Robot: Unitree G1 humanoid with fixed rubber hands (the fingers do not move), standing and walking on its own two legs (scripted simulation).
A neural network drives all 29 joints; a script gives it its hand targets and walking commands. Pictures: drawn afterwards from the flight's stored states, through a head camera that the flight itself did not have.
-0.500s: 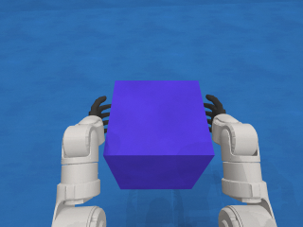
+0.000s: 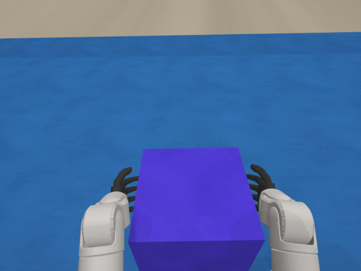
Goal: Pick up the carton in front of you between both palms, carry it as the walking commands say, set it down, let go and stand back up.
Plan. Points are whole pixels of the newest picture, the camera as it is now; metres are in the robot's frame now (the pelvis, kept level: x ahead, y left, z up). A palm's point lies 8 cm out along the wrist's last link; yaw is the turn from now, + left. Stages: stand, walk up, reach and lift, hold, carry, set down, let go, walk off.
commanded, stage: carry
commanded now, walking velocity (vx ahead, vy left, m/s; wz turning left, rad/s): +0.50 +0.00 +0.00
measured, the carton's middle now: (191, 219) +0.25 +0.00 -0.01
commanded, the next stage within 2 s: none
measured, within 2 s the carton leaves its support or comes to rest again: neither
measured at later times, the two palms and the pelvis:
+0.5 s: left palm (132, 102) +0.60 +0.17 +0.07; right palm (227, 100) +0.58 -0.12 +0.08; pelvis +0.33 +0.04 -0.01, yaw -4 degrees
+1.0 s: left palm (149, 62) +0.85 +0.14 +0.08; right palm (225, 62) +0.84 -0.16 +0.08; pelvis +0.58 +0.00 +0.00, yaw -1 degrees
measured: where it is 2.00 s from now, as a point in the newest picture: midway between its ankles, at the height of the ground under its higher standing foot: (187, 225)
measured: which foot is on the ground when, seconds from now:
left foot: up 0.00-0.38, down 0.40-0.86, up 0.88-0.94, down 0.96-1.00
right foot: down 0.00-0.42, up 0.44-0.80, down 0.82-1.00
